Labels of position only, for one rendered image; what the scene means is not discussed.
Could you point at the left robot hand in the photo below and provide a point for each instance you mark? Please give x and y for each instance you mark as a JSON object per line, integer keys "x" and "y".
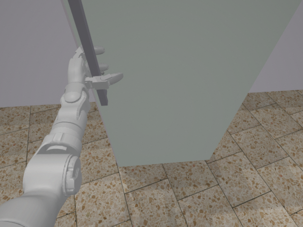
{"x": 78, "y": 71}

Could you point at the fridge door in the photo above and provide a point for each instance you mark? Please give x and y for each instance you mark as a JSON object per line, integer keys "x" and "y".
{"x": 187, "y": 67}

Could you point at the robot left forearm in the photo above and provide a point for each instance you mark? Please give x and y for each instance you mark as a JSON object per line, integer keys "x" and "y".
{"x": 69, "y": 126}

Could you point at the handle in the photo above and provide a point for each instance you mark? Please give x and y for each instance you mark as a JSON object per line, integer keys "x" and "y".
{"x": 87, "y": 44}

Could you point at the robot left upper arm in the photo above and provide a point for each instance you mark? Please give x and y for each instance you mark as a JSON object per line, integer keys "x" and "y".
{"x": 50, "y": 179}

